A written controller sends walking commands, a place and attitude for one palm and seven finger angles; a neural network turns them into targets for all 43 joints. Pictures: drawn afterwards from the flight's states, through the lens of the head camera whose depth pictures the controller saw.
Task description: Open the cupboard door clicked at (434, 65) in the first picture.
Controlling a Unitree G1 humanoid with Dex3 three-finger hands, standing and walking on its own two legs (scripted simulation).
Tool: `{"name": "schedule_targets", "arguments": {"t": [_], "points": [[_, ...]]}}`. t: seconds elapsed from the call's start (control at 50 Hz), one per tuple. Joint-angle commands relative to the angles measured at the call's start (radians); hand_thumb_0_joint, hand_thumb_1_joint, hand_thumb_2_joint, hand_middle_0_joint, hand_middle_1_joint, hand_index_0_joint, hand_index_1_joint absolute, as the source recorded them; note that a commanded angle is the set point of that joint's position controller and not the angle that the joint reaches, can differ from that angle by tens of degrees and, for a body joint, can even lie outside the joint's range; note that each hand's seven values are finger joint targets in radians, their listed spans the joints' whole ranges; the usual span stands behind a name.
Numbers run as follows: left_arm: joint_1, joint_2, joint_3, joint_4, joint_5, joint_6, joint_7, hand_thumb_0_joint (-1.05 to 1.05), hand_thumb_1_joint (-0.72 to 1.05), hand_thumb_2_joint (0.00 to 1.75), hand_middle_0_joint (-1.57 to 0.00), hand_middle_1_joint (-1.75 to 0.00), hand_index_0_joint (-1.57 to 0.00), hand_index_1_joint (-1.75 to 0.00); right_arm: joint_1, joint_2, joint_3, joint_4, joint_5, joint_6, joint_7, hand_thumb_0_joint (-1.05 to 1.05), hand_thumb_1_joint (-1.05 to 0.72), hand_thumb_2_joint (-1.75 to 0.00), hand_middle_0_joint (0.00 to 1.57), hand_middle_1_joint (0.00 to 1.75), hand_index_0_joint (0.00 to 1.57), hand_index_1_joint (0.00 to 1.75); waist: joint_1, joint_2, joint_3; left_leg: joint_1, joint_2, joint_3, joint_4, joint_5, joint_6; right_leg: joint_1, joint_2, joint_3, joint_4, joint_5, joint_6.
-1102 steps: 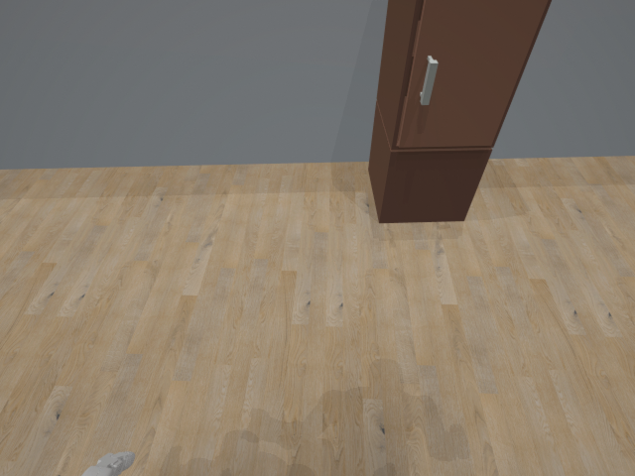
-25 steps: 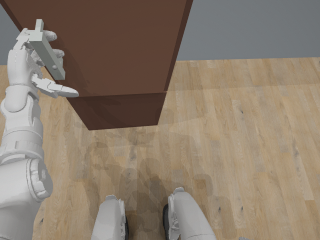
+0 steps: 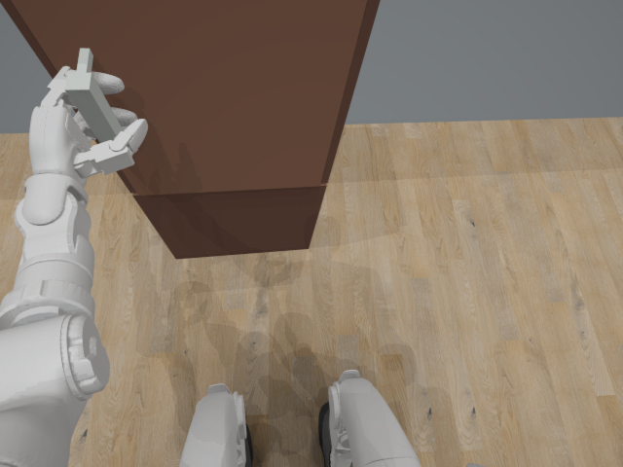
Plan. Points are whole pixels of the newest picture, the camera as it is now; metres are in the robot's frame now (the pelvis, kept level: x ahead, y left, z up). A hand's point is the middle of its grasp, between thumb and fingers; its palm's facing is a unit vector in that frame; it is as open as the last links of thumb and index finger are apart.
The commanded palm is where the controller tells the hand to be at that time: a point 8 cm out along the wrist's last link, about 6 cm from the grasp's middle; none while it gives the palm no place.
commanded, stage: close the thumb around the handle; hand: left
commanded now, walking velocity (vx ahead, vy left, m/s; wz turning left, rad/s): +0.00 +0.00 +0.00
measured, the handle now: (105, 109) +0.55 +0.22 +0.04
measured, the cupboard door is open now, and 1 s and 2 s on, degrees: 0 32 49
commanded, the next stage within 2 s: pull the door open along its arc in 0.20 s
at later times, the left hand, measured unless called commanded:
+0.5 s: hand (123, 143) +0.50 +0.19 +0.04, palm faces +0.06 -1.00 -0.03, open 5.8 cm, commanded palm +0.45 +0.23 +0.04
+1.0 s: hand (188, 254) +0.35 +0.11 +0.05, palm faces +0.37 -0.93 +0.09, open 6.3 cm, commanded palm +0.28 +0.15 +0.04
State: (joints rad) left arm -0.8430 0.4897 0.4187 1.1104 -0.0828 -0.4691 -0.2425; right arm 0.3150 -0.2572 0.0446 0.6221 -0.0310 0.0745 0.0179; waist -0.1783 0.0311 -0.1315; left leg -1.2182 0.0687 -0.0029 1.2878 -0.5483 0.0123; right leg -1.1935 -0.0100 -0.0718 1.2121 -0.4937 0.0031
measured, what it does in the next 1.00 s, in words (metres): stands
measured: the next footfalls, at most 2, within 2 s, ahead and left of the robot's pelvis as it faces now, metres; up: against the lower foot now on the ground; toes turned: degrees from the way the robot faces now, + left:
none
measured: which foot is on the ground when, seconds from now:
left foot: down 0.00-1.00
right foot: down 0.00-1.00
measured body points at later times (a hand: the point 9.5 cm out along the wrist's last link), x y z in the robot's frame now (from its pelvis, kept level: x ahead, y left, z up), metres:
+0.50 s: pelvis +0.00 -0.01 +0.00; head +0.16 +0.01 +0.42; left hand +0.49 +0.24 +0.05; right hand +0.03 -0.27 -0.12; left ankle +0.02 +0.11 -0.62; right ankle +0.04 -0.13 -0.62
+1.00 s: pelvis +0.03 -0.01 +0.03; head +0.13 +0.00 +0.47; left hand +0.33 +0.16 +0.05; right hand +0.20 -0.23 -0.08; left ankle +0.02 +0.11 -0.62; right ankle +0.04 -0.13 -0.62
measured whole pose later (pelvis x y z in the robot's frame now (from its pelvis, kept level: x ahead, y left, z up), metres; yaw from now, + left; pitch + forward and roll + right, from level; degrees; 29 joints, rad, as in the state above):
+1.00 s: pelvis +0.03 -0.01 +0.03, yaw +1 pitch +22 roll -1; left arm 0.00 -0.06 -0.02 0.29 -0.03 -0.47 0.38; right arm 0.20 -0.19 -0.01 0.52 -0.06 0.03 0.09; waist -0.03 0.01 -0.18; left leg -0.97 0.05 0.02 1.15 -0.56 -0.01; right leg -0.98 -0.02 -0.05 1.13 -0.53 0.00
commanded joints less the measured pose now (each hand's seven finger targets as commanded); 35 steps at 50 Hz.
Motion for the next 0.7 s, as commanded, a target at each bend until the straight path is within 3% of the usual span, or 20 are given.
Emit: {"name": "schedule_targets", "arguments": {"t": [0.0, 0.06, 0.1, 0.12, 0.16, 0.2, 0.22, 0.28, 0.38, 0.54, 0.62, 0.66, 0.68], "points": [[-0.408, 0.257, 0.045, -0.230, -0.015, -0.090, 0.017, 0.00, 0.90, 0.90, -0.40, -1.35, -0.40, -1.35, 0.168, -0.184, -0.071, -0.044, -0.002, -0.019, -0.017, 0.00, -0.90, -0.90, 0.20, 0.30, 0.20, 0.30, 0.002, 0.143, -0.546, 0.423, -0.039, -0.057, -0.134, 0.412, 0.006, 0.238, 0.046, 0.029, -0.123, 0.289, -0.022], [-0.400, 0.226, 0.021, -0.233, -0.011, -0.096, 0.015, 0.00, 0.90, 0.90, -0.40, -1.35, -0.40, -1.35, 0.171, -0.180, -0.072, -0.045, -0.003, -0.018, -0.015, 0.00, -0.90, -0.90, 0.20, 0.30, 0.20, 0.30, -0.002, 0.145, -0.568, 0.437, -0.038, -0.057, -0.128, 0.450, 0.006, 0.242, 0.046, 0.029, -0.114, 0.322, -0.021], [-0.381, 0.210, 0.007, -0.206, -0.006, -0.086, 0.013, 0.00, 0.90, 0.90, -0.40, -1.35, -0.40, -1.35, 0.167, -0.180, -0.073, -0.043, -0.001, -0.015, -0.013, 0.00, -0.90, -0.90, 0.20, 0.30, 0.20, 0.30, -0.002, 0.159, -0.530, 0.434, -0.037, -0.056, -0.133, 0.427, 0.003, 0.217, 0.045, 0.026, -0.120, 0.295, -0.022], [-0.389, 0.205, 0.005, -0.205, -0.009, -0.082, 0.013, 0.00, 0.90, 0.90, -0.40, -1.35, -0.40, -1.35, 0.168, -0.182, -0.073, -0.043, -0.001, -0.013, -0.013, 0.00, -0.90, -0.90, 0.20, 0.30, 0.20, 0.30, -0.006, 0.131, -0.524, 0.427, -0.036, -0.060, -0.137, 0.414, 0.004, 0.221, 0.046, 0.023, -0.123, 0.286, -0.021], [-0.387, 0.238, 0.035, -0.214, -0.012, -0.081, 0.020, 0.00, 0.90, 0.90, -0.40, -1.35, -0.40, -1.35, 0.172, -0.186, -0.074, -0.049, -0.001, -0.011, -0.016, 0.00, -0.90, -0.90, 0.20, 0.30, 0.20, 0.30, 0.005, 0.132, -0.548, 0.428, -0.038, -0.058, -0.137, 0.426, 0.005, 0.236, 0.046, 0.027, -0.119, 0.298, -0.022], [-0.396, 0.230, 0.023, -0.207, -0.001, -0.079, 0.027, 0.00, 0.90, 0.90, -0.40, -1.35, -0.40, -1.35, 0.170, -0.182, -0.073, -0.046, -0.001, -0.011, -0.015, 0.00, -0.90, -0.90, 0.20, 0.30, 0.20, 0.30, -0.001, 0.126, -0.534, 0.413, -0.039, -0.055, -0.135, 0.407, 0.006, 0.230, 0.044, 0.028, -0.121, 0.287, -0.020], [-0.425, 0.190, -0.020, -0.214, 0.002, -0.081, 0.025, 0.00, 0.90, 0.90, -0.40, -1.35, -0.40, -1.35, 0.165, -0.176, -0.071, -0.044, -0.001, -0.012, -0.014, 0.00, -0.90, -0.90, 0.20, 0.30, 0.20, 0.30, -0.017, 0.137, -0.514, 0.411, -0.039, -0.053, -0.136, 0.390, 0.008, 0.220, 0.044, 0.030, -0.127, 0.278, -0.019], [-0.429, 0.219, 0.003, -0.205, 0.007, -0.085, 0.030, 0.00, 0.90, 0.90, -0.40, -1.35, -0.40, -1.35, 0.171, -0.183, -0.073, -0.040, -0.003, -0.012, -0.015, 0.00, -0.90, -0.90, 0.20, 0.30, 0.20, 0.30, -0.017, 0.119, -0.527, 0.400, -0.039, -0.053, -0.130, 0.372, 0.011, 0.224, 0.045, 0.035, -0.129, 0.269, -0.018], [-0.305, 0.209, 0.011, -0.239, -0.008, -0.090, 0.009, 0.00, 0.90, 0.90, -0.40, -1.35, -0.40, -1.35, 0.161, -0.177, -0.077, -0.060, 0.001, -0.010, -0.011, 0.00, -0.90, -0.90, 0.20, 0.30, 0.20, 0.30, 0.026, 0.129, -0.590, 0.424, -0.044, -0.040, -0.141, 0.415, 0.007, 0.293, 0.044, 0.039, -0.125, 0.321, -0.022], [0.002, 0.132, -0.014, -0.391, -0.059, -0.075, -0.007, 0.00, 0.90, 0.90, -0.40, -1.35, -0.40, -1.35, 0.127, -0.161, -0.087, -0.110, 0.024, -0.010, -0.001, 0.00, -0.90, -0.90, 0.20, 0.30, 0.20, 0.30, 0.082, 0.074, -0.572, 0.408, -0.054, -0.006, -0.187, 0.444, 0.012, 0.436, 0.046, 0.049, -0.157, 0.420, -0.023], [0.202, 0.024, -0.074, -0.531, -0.088, -0.072, 0.003, 0.00, 0.90, 0.90, -0.40, -1.35, -0.40, -1.35, 0.096, -0.144, -0.096, -0.140, 0.035, -0.020, 0.009, 0.00, -0.90, -0.90, 0.20, 0.30, 0.20, 0.30, 0.109, 0.064, -0.523, 0.430, -0.055, 0.009, -0.224, 0.474, 0.008, 0.472, 0.044, 0.041, -0.177, 0.455, -0.020], [0.334, -0.027, -0.101, -0.618, -0.105, -0.076, 0.012, 0.00, 0.90, 0.90, -0.40, -1.35, -0.40, -1.35, 0.083, -0.137, -0.102, -0.155, 0.040, -0.031, 0.015, 0.00, -0.90, -0.90, 0.20, 0.30, 0.20, 0.30, 0.125, 0.057, -0.535, 0.451, -0.055, 0.014, -0.231, 0.524, 0.007, 0.497, 0.044, 0.039, -0.177, 0.497, -0.019], [0.379, -0.062, -0.126, -0.644, -0.112, -0.076, 0.018, 0.00, 0.90, 0.90, -0.40, -1.35, -0.40, -1.35, 0.074, -0.133, -0.103, -0.160, 0.042, -0.036, 0.017, 0.00, -0.90, -0.90, 0.20, 0.30, 0.20, 0.30, 0.122, 0.031, -0.505, 0.445, -0.054, 0.014, -0.238, 0.515, 0.007, 0.500, 0.043, 0.034, -0.182, 0.496, -0.018]]}}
